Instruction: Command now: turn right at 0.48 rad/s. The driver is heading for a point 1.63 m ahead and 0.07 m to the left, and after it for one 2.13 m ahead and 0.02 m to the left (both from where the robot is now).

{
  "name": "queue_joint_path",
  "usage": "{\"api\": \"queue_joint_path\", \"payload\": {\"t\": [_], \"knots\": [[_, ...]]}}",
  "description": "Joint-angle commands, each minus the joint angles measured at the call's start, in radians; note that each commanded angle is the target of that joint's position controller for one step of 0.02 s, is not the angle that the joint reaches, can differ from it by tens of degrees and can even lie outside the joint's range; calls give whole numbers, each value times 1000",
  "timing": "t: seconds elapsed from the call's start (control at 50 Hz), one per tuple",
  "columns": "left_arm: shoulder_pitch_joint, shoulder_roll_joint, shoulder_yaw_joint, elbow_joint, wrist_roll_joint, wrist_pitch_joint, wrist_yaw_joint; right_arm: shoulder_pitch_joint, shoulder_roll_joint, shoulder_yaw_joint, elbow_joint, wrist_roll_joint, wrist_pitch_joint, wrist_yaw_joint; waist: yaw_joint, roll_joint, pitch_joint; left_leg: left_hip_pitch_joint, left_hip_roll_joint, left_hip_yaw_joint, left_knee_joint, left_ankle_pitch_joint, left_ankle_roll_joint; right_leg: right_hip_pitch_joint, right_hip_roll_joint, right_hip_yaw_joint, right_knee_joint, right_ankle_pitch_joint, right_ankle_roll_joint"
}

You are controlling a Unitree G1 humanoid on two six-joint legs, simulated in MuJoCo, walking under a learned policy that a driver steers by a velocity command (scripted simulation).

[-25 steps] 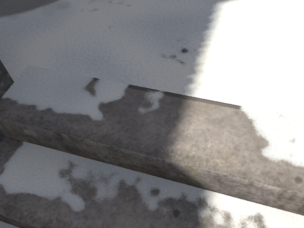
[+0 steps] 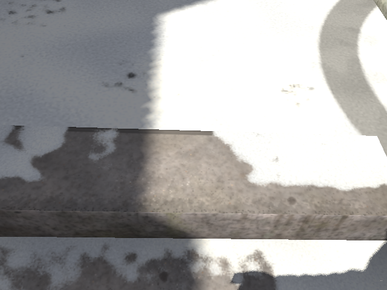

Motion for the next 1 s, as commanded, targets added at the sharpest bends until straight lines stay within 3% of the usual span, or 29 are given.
{"api": "queue_joint_path", "payload": {"t": [0.02,0.06,0.14,0.2,0.24,0.26,0.28,0.3,0.32,0.34,0.36,0.4,0.44,0.54,0.68,0.74,0.76,1.0], "knots": [[-103,29,-12,-140,-2,-18,-12,83,-164,-45,-64,2,-6,-14,-57,163,-72,255,266,-231,-140,419,199,-140,-29,10,-168,-24,47],[-90,10,-25,-156,7,-13,-23,51,-175,-54,-92,4,-5,-3,-41,162,-97,249,295,-236,-151,407,215,-72,-57,-1,-270,-78,45],[-112,-12,-47,-177,12,-11,-39,-2,-178,-66,-126,15,-7,19,-35,178,-79,105,283,-183,-174,287,203,142,-105,-78,-541,-119,-11],[-110,7,-44,-176,7,-18,-49,34,-183,-71,-111,23,-15,34,-47,215,-77,72,278,-184,-162,271,194,270,-90,-129,-755,-102,-65],[-57,-1,-43,-146,9,-21,-57,34,-166,-66,-100,36,-17,40,-14,199,-90,60,261,-168,-104,304,158,398,-68,-159,-1011,54,-119],[-48,19,-39,-137,13,-25,-57,85,-164,-65,-75,45,-22,41,-12,172,-90,26,238,-155,-91,278,107,486,-63,-139,-1144,171,-152],[-17,50,-35,-136,23,-25,-50,108,-140,-55,-70,33,-33,47,-12,128,-141,-64,213,-131,-58,184,37,647,-134,-54,-1138,285,-181],[21,115,-28,-138,42,-21,-39,114,-79,-33,-96,-11,-49,65,-41,-85,-212,-222,137,-43,86,-81,-41,810,-320,134,-1047,593,-251],[-38,48,-44,-126,49,-26,-46,76,-76,-32,-103,-6,-48,59,-30,-164,-190,-158,98,-41,65,-206,-101,578,-392,188,-1109,392,-372],[-141,-2,-60,-163,50,-41,-56,30,-121,-43,-99,-1,-40,55,-40,-93,-112,-88,96,-56,66,-125,-116,481,-314,134,-1140,245,-346],[-171,-26,-65,-152,52,-53,-59,15,-109,-42,-94,-3,-38,53,-49,-95,-101,-47,83,-51,14,-17,-115,441,-252,87,-1142,119,-289],[-156,1,-59,-134,40,-68,-64,51,-135,-49,-72,-7,-30,43,-50,-81,-34,8,84,-61,-23,61,-111,360,-207,63,-1165,-30,-233],[-107,-11,-68,-112,39,-71,-64,81,-133,-51,-45,6,-38,45,-44,-29,18,20,87,-66,-41,49,-87,323,-181,50,-1172,-67,-206],[-79,-4,-65,-79,31,-78,-61,97,-120,-53,3,9,-54,48,-37,14,-19,43,90,-69,-56,90,-92,381,-161,25,-1132,99,-205],[-56,-12,-63,-22,26,-78,-63,92,-117,-54,54,15,-49,40,-34,29,-46,71,96,-66,-52,121,-99,419,-147,8,-1120,247,-207],[-42,-8,-60,8,24,-77,-62,87,-119,-54,77,18,-46,37,-32,32,-47,77,99,-64,-55,131,-100,434,-141,0,-1116,296,-205],[-30,-23,-64,22,25,-75,-66,98,-103,-49,92,17,-43,41,-33,35,-44,81,105,-62,-54,136,-101,440,-144,-5,-1111,316,-202],[0,4,-57,132,20,-60,-52,61,-114,-46,196,24,-33,40,-25,41,-21,82,103,-48,-85,138,-104,476,-125,-27,-1113,362,-191]]}}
